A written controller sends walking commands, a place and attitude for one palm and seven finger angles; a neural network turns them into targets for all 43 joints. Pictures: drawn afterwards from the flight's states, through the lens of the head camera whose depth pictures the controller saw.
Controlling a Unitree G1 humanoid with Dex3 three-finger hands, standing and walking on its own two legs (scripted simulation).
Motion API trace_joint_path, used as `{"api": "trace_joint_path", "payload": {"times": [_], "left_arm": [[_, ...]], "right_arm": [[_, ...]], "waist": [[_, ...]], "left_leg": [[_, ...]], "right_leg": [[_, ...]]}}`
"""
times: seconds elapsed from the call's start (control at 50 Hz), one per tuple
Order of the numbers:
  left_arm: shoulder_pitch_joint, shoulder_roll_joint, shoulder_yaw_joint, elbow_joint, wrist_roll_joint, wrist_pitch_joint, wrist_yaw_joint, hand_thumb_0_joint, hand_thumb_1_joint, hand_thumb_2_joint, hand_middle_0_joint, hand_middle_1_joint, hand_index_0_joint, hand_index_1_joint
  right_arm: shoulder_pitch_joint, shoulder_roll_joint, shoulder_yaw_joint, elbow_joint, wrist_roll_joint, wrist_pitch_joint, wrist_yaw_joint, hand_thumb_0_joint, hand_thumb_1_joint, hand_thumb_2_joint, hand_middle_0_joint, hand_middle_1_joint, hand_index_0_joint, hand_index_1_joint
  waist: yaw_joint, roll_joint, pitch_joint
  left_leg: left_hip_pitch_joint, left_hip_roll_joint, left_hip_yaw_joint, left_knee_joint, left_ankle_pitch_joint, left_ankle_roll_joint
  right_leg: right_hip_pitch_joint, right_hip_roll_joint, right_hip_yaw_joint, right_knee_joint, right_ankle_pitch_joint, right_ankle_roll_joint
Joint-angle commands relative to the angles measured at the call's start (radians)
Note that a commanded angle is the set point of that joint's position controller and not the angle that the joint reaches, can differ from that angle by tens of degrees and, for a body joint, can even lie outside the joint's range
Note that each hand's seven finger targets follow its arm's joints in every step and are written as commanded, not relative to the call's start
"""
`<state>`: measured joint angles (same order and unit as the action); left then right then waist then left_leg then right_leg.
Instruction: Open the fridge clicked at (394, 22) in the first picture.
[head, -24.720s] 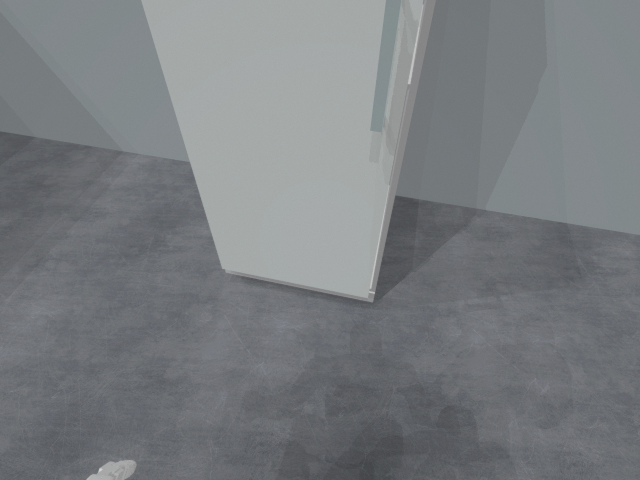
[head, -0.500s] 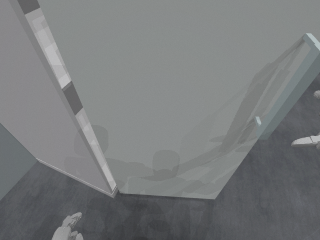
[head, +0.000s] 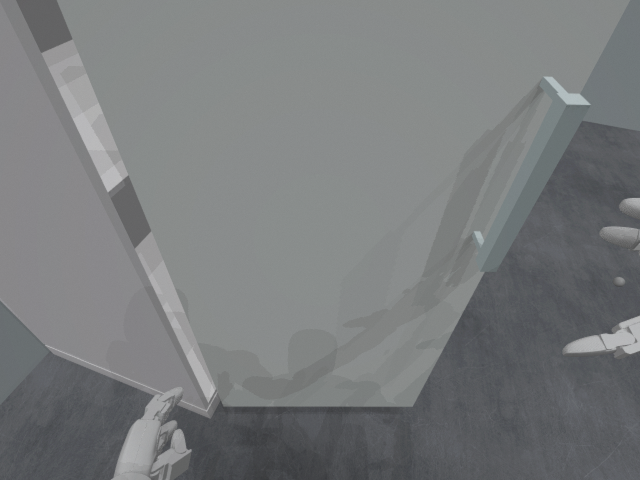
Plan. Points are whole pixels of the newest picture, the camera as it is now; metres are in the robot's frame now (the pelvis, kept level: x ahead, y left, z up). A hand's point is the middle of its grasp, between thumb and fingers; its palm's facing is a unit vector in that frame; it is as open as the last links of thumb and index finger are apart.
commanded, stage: slip the hand off the handle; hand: right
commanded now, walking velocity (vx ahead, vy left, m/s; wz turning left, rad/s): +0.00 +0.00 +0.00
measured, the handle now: (514, 186) +0.43 -0.24 +0.18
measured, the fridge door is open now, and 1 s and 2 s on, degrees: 70 70 70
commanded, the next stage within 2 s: draw the hand back to the body in 0.18 s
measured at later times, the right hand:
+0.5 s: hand (622, 310) +0.25 -0.28 +0.18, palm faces +0.21 +0.98 -0.03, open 14.7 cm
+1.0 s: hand out of the picture +0.22 -0.28 +0.17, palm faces +0.50 +0.82 -0.29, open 13.6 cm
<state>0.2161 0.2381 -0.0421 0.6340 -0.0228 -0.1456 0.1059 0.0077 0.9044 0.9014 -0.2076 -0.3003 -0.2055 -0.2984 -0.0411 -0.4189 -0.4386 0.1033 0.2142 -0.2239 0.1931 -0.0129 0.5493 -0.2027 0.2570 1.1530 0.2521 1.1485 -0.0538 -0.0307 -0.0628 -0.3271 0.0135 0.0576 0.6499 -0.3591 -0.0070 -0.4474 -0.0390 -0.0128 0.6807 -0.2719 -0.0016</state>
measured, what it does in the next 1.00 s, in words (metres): stands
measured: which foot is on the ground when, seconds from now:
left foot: down 0.00-1.00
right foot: down 0.00-1.00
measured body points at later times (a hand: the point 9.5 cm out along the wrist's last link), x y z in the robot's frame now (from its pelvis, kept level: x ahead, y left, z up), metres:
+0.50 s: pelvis +0.00 +0.01 +0.01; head -0.03 +0.02 +0.46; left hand +0.19 +0.23 -0.06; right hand +0.23 -0.33 +0.18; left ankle -0.01 +0.13 -0.72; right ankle +0.05 -0.12 -0.72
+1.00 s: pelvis +0.00 +0.01 +0.02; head -0.02 +0.02 +0.47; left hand +0.21 +0.22 -0.05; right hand +0.18 -0.32 +0.19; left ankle -0.01 +0.13 -0.72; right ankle +0.05 -0.12 -0.72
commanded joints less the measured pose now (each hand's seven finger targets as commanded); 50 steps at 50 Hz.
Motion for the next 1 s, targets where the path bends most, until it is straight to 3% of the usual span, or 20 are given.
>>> {"api": "trace_joint_path", "payload": {"times": [0.0, 0.1, 0.16, 0.26, 0.28, 0.3, 0.34, 0.38, 0.42, 0.5, 0.56, 0.64, 0.78, 0.8, 0.82, 0.84, 0.88, 0.94, 0.96, 0.98], "left_arm": [[-0.100, 0.133, 0.044, -0.149, -0.009, -0.061, 0.015, 0.000, 0.900, 0.900, -0.200, -0.300, -0.200, -0.300], [-0.111, 0.126, 0.039, -0.155, -0.004, -0.084, 0.012, 0.000, 0.900, 0.900, -0.200, -0.300, -0.200, -0.300], [-0.109, 0.132, 0.038, -0.144, 0.001, -0.090, 0.014, 0.000, 0.900, 0.900, -0.200, -0.300, -0.200, -0.300], [-0.122, 0.130, 0.034, -0.123, -0.003, -0.098, 0.035, 0.000, 0.900, 0.900, -0.200, -0.300, -0.200, -0.300], [-0.125, 0.125, 0.032, -0.124, -0.003, -0.102, 0.036, 0.000, 0.900, 0.900, -0.200, -0.300, -0.200, -0.300], [-0.158, 0.132, 0.023, -0.123, -0.044, -0.120, 0.052, 0.000, 0.900, 0.900, -0.200, -0.300, -0.200, -0.300], [-0.172, 0.138, 0.017, -0.138, -0.051, -0.150, 0.079, 0.000, 0.900, 0.900, -0.200, -0.300, -0.200, -0.300], [-0.167, 0.134, 0.004, -0.149, -0.060, -0.165, 0.076, 0.000, 0.900, 0.900, -0.200, -0.300, -0.200, -0.300], [-0.160, 0.126, 0.002, -0.167, -0.058, -0.170, 0.060, 0.000, 0.900, 0.900, -0.200, -0.300, -0.200, -0.300], [-0.148, 0.124, 0.011, -0.170, -0.047, -0.175, 0.031, 0.000, 0.900, 0.900, -0.200, -0.300, -0.200, -0.300], [-0.143, 0.127, 0.020, -0.167, -0.048, -0.168, 0.018, 0.000, 0.900, 0.900, -0.200, -0.300, -0.200, -0.300], [-0.149, 0.124, 0.019, -0.176, -0.050, -0.160, 0.018, 0.000, 0.900, 0.900, -0.200, -0.300, -0.200, -0.300], [-0.154, 0.121, 0.013, -0.160, -0.042, -0.169, 0.037, 0.000, 0.900, 0.900, -0.200, -0.300, -0.200, -0.300], [-0.182, 0.124, 0.019, -0.147, 0.002, -0.166, 0.028, 0.000, 0.900, 0.900, -0.200, -0.300, -0.200, -0.300], [-0.177, 0.115, 0.017, -0.131, 0.007, -0.163, 0.025, 0.000, 0.900, 0.900, -0.200, -0.300, -0.200, -0.300], [-0.165, 0.110, 0.018, -0.126, 0.011, -0.151, 0.021, 0.000, 0.900, 0.900, -0.200, -0.300, -0.200, -0.300], [-0.161, 0.114, 0.028, -0.121, 0.016, -0.132, 0.016, 0.000, 0.900, 0.900, -0.200, -0.300, -0.200, -0.300], [-0.165, 0.108, 0.033, -0.118, 0.024, -0.114, 0.012, 0.000, 0.900, 0.900, -0.200, -0.300, -0.200, -0.300], [-0.164, 0.114, 0.037, -0.115, 0.026, -0.113, 0.012, 0.000, 0.900, 0.900, -0.200, -0.300, -0.200, -0.300], [-0.169, 0.110, 0.037, -0.116, 0.026, -0.109, 0.012, 0.000, 0.900, 0.900, -0.200, -0.300, -0.200, -0.300]], "right_arm": [[-0.214, -0.244, -0.080, -0.252, 0.034, -0.040, 0.008, 0.000, 0.550, -0.200, 0.250, 1.150, 0.250, 1.150], [-0.140, -0.192, -0.037, -0.357, 0.036, -0.043, -0.001, 0.000, 0.550, -0.200, 0.250, 1.150, 0.250, 1.150], [-0.088, -0.232, -0.083, -0.363, 0.038, -0.043, -0.015, 0.000, 0.550, -0.200, 0.250, 1.150, 0.250, 1.150], [-0.184, -0.262, -0.101, -0.323, 0.040, -0.045, -0.015, 0.000, 0.550, -0.200, 0.250, 1.150, 0.250, 1.150], [-0.183, -0.237, -0.079, -0.306, 0.039, -0.043, -0.011, 0.000, 0.550, -0.200, 0.250, 1.150, 0.250, 1.150], [-0.218, -0.171, -0.067, -0.208, 0.199, 0.086, 0.052, 0.000, 0.550, -0.200, 0.250, 1.150, 0.250, 1.150], [-0.251, -0.261, -0.120, -0.289, 0.226, 0.211, 0.104, 0.000, 0.550, -0.200, 0.250, 1.150, 0.250, 1.150], [-0.175, -0.253, -0.095, -0.287, 0.213, 0.334, 0.135, 0.000, 0.550, -0.200, 0.250, 1.150, 0.250, 1.150], [-0.155, -0.269, -0.101, -0.378, 0.181, 0.391, 0.126, 0.000, 0.550, -0.200, 0.250, 1.150, 0.250, 1.150], [-0.070, -0.243, -0.167, -0.427, 0.204, 0.367, 0.079, 0.000, 0.550, -0.200, 0.250, 1.150, 0.250, 1.150], [0.047, -0.227, -0.193, -0.397, 0.213, 0.368, 0.070, 0.000, 0.550, -0.200, 0.250, 1.150, 0.250, 1.150], [0.024, -0.191, -0.136, -0.476, 0.190, 0.393, 0.069, 0.000, 0.550, -0.200, 0.250, 1.150, 0.250, 1.150], [0.002, -0.184, -0.116, -0.561, 0.179, 0.372, 0.060, 0.000, 0.369, -0.287, 0.244, 1.044, 0.244, 1.044], [-0.027, -0.321, -0.144, -0.598, 0.007, 0.277, -0.108, 0.000, 0.332, -0.305, 0.242, 1.023, 0.242, 1.023], [0.052, -0.195, -0.078, -0.509, -0.006, 0.247, -0.170, 0.000, 0.296, -0.322, 0.241, 1.001, 0.241, 1.001], [0.111, -0.161, -0.044, -0.512, -0.035, 0.221, -0.207, 0.000, 0.260, -0.340, 0.240, 0.980, 0.240, 0.980], [0.133, -0.171, -0.043, -0.539, -0.063, 0.178, -0.252, 0.000, 0.188, -0.375, 0.237, 0.938, 0.237, 0.938], [0.139, -0.162, -0.028, -0.577, -0.094, 0.130, -0.289, 0.000, 0.079, -0.428, 0.234, 0.874, 0.234, 0.874], [0.160, -0.166, -0.027, -0.566, -0.099, 0.120, -0.297, 0.000, 0.043, -0.445, 0.232, 0.853, 0.232, 0.853], [0.162, -0.150, -0.014, -0.578, -0.106, 0.112, -0.302, 0.000, 0.006, -0.462, 0.231, 0.831, 0.231, 0.831]], "waist": [[-0.002, -0.063, -0.134], [-0.002, -0.073, -0.132], [-0.012, -0.050, -0.112], [0.002, -0.054, -0.076], [0.006, -0.066, -0.082], [0.007, -0.075, -0.129], [-0.020, -0.081, -0.176], [-0.027, -0.070, -0.146], [-0.031, -0.082, -0.111], [-0.033, -0.007, -0.113], [-0.047, 0.000, -0.104], [-0.031, -0.060, -0.079], [-0.020, -0.048, -0.065], [-0.028, -0.057, 0.064], [-0.006, -0.055, 0.101], [-0.011, -0.038, 0.079], [-0.011, -0.028, 0.014], [-0.016, -0.064, -0.019], [-0.017, -0.025, -0.018], [-0.015, -0.044, -0.015]], "left_leg": [[-0.061, -0.043, -0.010, -0.127, 0.103, 0.024], [-0.057, -0.044, -0.007, -0.130, 0.104, 0.024], [-0.047, -0.041, -0.013, -0.143, 0.083, 0.023], [-0.065, -0.032, -0.034, -0.171, -0.008, 0.019], [-0.067, -0.027, -0.039, -0.172, -0.007, 0.018], [0.010, -0.013, -0.054, -0.214, -0.012, 0.022], [0.062, -0.010, -0.058, -0.227, 0.048, 0.018], [0.074, -0.005, -0.046, -0.224, 0.125, 0.017], [0.061, -0.015, -0.021, -0.219, 0.167, 0.019], [0.068, -0.024, -0.014, -0.217, 0.219, 0.015], [0.080, -0.028, -0.009, -0.216, 0.240, 0.013], [0.051, -0.029, -0.007, -0.224, 0.201, 0.013], [0.055, -0.031, -0.004, -0.239, 0.196, 0.013], [0.002, -0.021, -0.050, -0.333, 0.126, 0.008], [-0.006, -0.007, -0.034, -0.330, 0.081, 0.015], [0.015, -0.004, -0.026, -0.319, 0.071, 0.014], [0.062, 0.003, -0.033, -0.324, 0.085, 0.011], [0.104, 0.001, -0.032, -0.320, 0.096, 0.013], [0.108, -0.003, -0.029, -0.332, 0.104, 0.012], [0.117, -0.002, -0.030, -0.331, 0.113, 0.012]], "right_leg": [[0.193, 0.035, 0.034, -0.129, 0.043, -0.022], [0.213, 0.038, 0.038, -0.129, 0.043, -0.021], [0.193, 0.039, 0.036, -0.130, 0.023, -0.022], [0.170, 0.043, 0.032, -0.131, -0.049, -0.021], [0.173, 0.046, 0.030, -0.129, -0.044, -0.023], [0.199, 0.039, 0.045, -0.165, -0.081, -0.019], [0.242, 0.041, 0.050, -0.170, -0.012, -0.027], [0.243, 0.038, 0.051, -0.183, 0.050, -0.032], [0.259, 0.038, 0.052, -0.196, 0.090, -0.030], [0.277, 0.039, 0.046, -0.190, 0.135, -0.024], [0.275, 0.039, 0.033, -0.191, 0.151, -0.021], [0.291, 0.040, 0.027, -0.209, 0.123, -0.025], [0.313, 0.043, 0.038, -0.214, 0.121, -0.030], [0.265, 0.057, 0.022, -0.223, 0.075, -0.023], [0.266, 0.052, 0.023, -0.231, 0.036, -0.018], [0.289, 0.043, 0.026, -0.242, 0.025, -0.021], [0.323, 0.040, 0.012, -0.252, 0.040, -0.029], [0.360, 0.036, 0.008, -0.279, 0.051, -0.030], [0.364, 0.033, 0.011, -0.286, 0.057, -0.032], [0.374, 0.032, 0.007, -0.293, 0.068, -0.032]]}}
